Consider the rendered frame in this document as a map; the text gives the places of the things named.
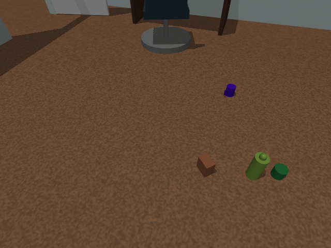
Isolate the office chair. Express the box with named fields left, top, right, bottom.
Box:
left=141, top=0, right=191, bottom=54

